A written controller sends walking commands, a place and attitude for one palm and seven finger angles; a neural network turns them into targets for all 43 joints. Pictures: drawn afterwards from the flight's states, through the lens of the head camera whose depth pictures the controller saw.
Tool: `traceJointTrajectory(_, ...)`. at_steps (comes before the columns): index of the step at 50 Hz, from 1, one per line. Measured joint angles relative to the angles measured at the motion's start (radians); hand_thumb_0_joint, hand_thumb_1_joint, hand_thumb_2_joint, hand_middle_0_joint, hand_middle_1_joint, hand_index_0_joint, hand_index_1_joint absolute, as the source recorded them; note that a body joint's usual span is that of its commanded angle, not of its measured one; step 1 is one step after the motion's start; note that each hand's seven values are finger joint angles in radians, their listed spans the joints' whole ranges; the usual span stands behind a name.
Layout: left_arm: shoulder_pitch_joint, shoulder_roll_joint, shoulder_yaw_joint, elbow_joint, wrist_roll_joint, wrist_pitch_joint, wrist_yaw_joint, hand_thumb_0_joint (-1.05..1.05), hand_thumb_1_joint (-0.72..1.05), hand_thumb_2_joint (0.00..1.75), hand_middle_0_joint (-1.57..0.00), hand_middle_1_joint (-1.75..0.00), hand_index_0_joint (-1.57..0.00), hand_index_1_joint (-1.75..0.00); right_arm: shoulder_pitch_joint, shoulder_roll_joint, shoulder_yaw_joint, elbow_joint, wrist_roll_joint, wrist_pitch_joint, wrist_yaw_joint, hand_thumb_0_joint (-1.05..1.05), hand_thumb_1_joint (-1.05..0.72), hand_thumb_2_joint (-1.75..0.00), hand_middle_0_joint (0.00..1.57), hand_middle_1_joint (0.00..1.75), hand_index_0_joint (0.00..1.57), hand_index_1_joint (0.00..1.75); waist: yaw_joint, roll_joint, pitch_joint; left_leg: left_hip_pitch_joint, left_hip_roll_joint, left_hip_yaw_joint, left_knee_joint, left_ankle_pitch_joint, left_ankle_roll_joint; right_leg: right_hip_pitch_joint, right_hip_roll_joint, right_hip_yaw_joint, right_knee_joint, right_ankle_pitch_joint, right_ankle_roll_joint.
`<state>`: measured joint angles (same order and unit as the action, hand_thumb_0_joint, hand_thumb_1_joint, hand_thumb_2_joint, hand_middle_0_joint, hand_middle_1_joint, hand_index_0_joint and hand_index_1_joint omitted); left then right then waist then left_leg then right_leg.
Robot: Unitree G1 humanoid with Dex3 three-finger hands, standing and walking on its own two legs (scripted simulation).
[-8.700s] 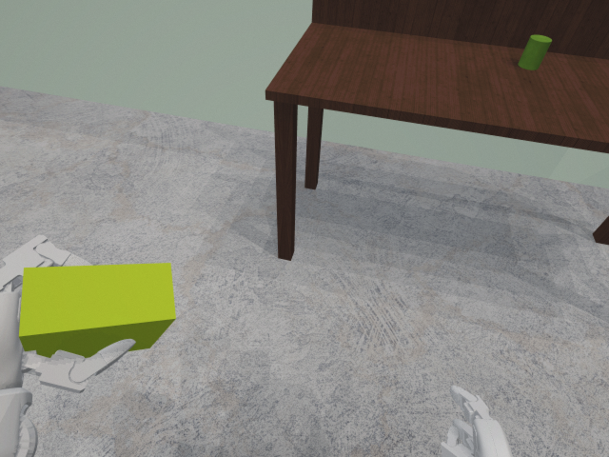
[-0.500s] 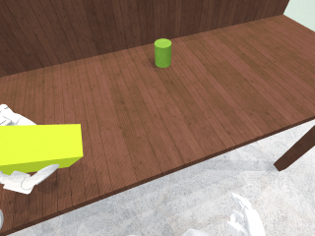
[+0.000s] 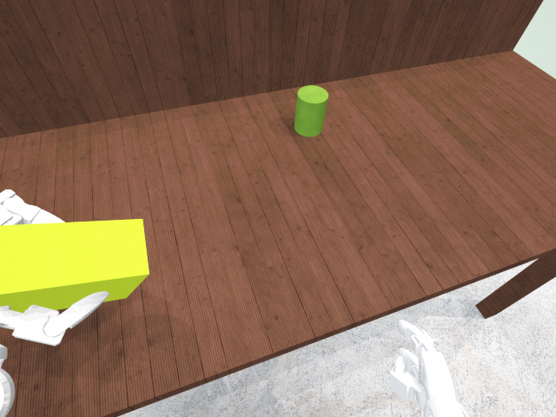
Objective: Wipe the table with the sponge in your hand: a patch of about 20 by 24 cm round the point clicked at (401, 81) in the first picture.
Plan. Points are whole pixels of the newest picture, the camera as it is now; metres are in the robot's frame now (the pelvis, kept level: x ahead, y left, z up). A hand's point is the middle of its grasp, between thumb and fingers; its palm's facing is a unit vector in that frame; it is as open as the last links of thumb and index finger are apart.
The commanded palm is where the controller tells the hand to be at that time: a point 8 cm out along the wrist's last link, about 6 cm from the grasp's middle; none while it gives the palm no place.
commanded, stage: come to a stop and stand still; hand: left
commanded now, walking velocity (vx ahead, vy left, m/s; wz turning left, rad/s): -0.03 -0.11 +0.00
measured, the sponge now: (93, 267) +0.23 +0.22 +0.15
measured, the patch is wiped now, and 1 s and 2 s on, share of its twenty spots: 0.00 0.00 0.00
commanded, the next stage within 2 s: look again from close up in 0.24 s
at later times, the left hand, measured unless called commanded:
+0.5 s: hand (61, 231) +0.26 +0.26 +0.17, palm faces +0.35 -0.83 -0.44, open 9.6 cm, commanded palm +0.18 +0.28 +0.18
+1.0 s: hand (43, 266) +0.23 +0.27 +0.15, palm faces +0.32 -0.84 -0.43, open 9.6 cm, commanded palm +0.17 +0.30 +0.18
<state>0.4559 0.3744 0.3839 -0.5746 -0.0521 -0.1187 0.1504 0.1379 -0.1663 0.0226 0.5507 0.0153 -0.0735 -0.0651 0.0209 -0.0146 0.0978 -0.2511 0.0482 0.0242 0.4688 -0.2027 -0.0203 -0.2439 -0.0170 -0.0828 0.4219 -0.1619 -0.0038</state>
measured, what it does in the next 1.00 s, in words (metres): stands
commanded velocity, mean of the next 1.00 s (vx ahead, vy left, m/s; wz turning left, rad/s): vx -0.10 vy -0.03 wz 0.00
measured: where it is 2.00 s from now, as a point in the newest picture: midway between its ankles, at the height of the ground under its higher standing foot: outside the picture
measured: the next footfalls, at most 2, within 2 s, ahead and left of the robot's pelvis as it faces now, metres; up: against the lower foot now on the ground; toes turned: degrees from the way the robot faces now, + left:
right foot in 1.50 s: -0.04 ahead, -0.10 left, +0.00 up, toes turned -3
left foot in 1.68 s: -0.01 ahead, +0.10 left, +0.00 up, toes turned -4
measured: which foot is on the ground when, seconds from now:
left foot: down 0.00-1.00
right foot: down 0.00-1.00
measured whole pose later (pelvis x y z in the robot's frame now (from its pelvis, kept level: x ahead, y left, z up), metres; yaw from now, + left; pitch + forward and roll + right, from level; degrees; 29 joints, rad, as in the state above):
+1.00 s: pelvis +0.00 +0.03 -0.01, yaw -2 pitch -2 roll +0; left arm 0.40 0.39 0.39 -0.50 -0.01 -0.24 0.07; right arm 0.18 -0.16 0.02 0.54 0.00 -0.16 -0.01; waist 0.04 -0.06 0.15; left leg -0.27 0.02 0.08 0.55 -0.25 0.03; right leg -0.28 -0.06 -0.05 0.52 -0.20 0.03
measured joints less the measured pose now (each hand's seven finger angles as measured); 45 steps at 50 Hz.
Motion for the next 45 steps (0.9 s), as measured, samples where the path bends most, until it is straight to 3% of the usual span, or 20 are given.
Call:
traceJointTrajectory(7,0.021,-0.019,-0.032,-0.007,0.002,0.007,-0.014,0.0,-0.45,1.01,-0.8,-1.33,-0.8,-1.34,0.015,0.008,0.009,0.015,-0.003,0.003,0.01,0.01,-0.9,-0.9,0.2,0.3,0.2,0.3,-0.003,0.009,-0.008,0.005,0.007,0.003,-0.002,-0.009,0.001,0.015,0.008,0.003,-0.027,0.007,0.001)
traceJointTrajectory(14,0.03,-0.016,-0.031,0.009,0.001,0.002,-0.014,0.0,-0.45,1.01,-0.8,-1.33,-0.8,-1.34,0.02,-0.021,-0.004,0.023,-0.002,0.01,0.006,0.01,-0.9,-0.9,0.2,0.3,0.2,0.3,-0.011,0.036,-0.016,0.017,0.012,0.0,-0.002,-0.018,0.0,0.034,0.014,0.0,-0.042,0.005,0.0)
traceJointTrajectory(16,-0.116,0.084,0.006,0.085,0.059,-0.021,-0.069,0.0,-0.45,1.01,-0.8,-1.33,-0.8,-1.33,0.051,-0.028,-0.028,0.024,-0.009,-0.028,-0.002,0.01,-0.9,-0.9,0.2,0.3,0.2,0.3,0.031,0.034,-0.011,-0.01,0.015,-0.006,0.025,-0.022,0.002,0.014,0.015,-0.009,-0.02,-0.003,-0.003)
traceJointTrajectory(19,-0.31,0.178,0.108,0.233,0.037,-0.063,-0.076,0.0,-0.45,1.01,-0.8,-1.33,-0.8,-1.34,0.037,-0.039,-0.027,0.053,-0.006,-0.037,0.02,0.01,-0.9,-0.9,0.2,0.3,0.2,0.3,0.053,0.009,0.014,-0.018,0.015,0.004,0.027,-0.017,-0.007,-0.017,0.013,0.002,0.016,-0.012,-0.011)
traceJointTrajectory(22,-0.28,0.133,0.139,0.253,0.001,-0.068,-0.063,0.0,-0.45,1.01,-0.8,-1.34,-0.79,-1.34,0.046,-0.058,-0.034,0.038,0.01,-0.055,0.055,0.01,-0.91,-0.9,0.2,0.3,0.2,0.3,0.029,0.01,0.011,-0.007,0.012,0.034,0.012,-0.016,0.003,-0.024,0.01,0.031,0.014,-0.005,0.0)
traceJointTrajectory(26,-0.072,0.002,-0.009,0.14,0.013,-0.072,-0.086,0.0,-0.45,1.01,-0.8,-1.34,-0.79,-1.34,0.079,-0.077,-0.045,0.021,0.015,-0.078,0.069,0.01,-0.91,-0.9,0.2,0.3,0.2,0.3,-0.011,0.02,0.0,0.017,0.0,0.058,0.003,-0.028,0.021,-0.006,-0.001,0.054,0.004,-0.009,0.018)
traceJointTrajectory(29,0.043,-0.013,-0.093,0.091,0.029,-0.081,-0.112,0.0,-0.45,1.01,-0.8,-1.34,-0.79,-1.34,0.093,-0.06,-0.038,0.025,0.008,-0.076,0.054,0.01,-0.91,-0.9,0.2,0.3,0.2,0.3,-0.032,-0.005,0.001,0.023,-0.006,0.057,0.009,-0.039,0.026,0.004,-0.007,0.053,0.007,-0.019,0.023)
traceJointTrajectory(31,0.065,0.014,-0.091,0.078,0.033,-0.083,-0.113,0.0,-0.45,1.01,-0.8,-1.34,-0.79,-1.34,0.1,-0.042,-0.029,0.024,0.005,-0.074,0.042,0.01,-0.91,-0.9,0.2,0.3,0.2,0.3,-0.03,-0.029,0.011,0.023,-0.009,0.051,0.014,-0.042,0.027,0.007,-0.01,0.047,0.01,-0.023,0.024)
traceJointTrajectory(36,-0.006,0.075,0.007,0.066,0.025,-0.088,-0.078,0.0,-0.45,1.01,-0.8,-1.34,-0.79,-1.34,0.097,-0.022,-0.013,0.015,0.004,-0.079,0.029,0.02,-0.91,-0.9,0.2,0.3,0.2,0.3,0.001,-0.046,0.038,0.011,-0.014,0.033,0.035,-0.049,0.033,0.015,-0.016,0.03,0.006,-0.023,0.028)
traceJointTrajectory(40,-0.057,0.069,0.059,0.031,0.021,-0.108,-0.056,0.0,-0.45,1.01,-0.8,-1.34,-0.79,-1.34,0.064,-0.018,-0.004,0.018,-0.003,-0.096,0.037,0.02,-0.91,-0.9,0.2,0.3,0.2,0.3,0.019,-0.032,0.04,0.009,-0.022,0.034,0.044,-0.053,0.043,0.021,-0.024,0.03,0.0,-0.017,0.04)
traceJointTrajectory(45,-0.053,0.033,0.035,0.022,0.03,-0.134,-0.063,0.0,-0.45,1.01,-0.8,-1.34,-0.79,-1.34,0.057,-0.003,-0.02,0.019,-0.004,-0.088,0.042,0.01,-0.9,-0.9,0.2,0.3,0.19,0.3,0.028,-0.041,0.03,0.009,-0.038,0.057,0.042,-0.047,0.053,-0.012,-0.044,0.046,0.051,-0.029,0.036)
